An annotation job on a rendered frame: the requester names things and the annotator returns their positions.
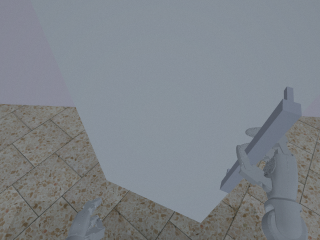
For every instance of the handle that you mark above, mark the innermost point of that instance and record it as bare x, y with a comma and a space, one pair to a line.
279, 122

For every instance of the robot left hand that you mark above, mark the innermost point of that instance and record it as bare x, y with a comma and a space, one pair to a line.
83, 223

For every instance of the fridge door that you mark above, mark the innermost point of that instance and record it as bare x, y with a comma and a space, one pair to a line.
166, 89

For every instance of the robot right hand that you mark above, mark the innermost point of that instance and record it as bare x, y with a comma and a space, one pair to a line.
280, 165

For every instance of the robot right forearm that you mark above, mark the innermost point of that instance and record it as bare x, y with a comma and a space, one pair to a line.
282, 220

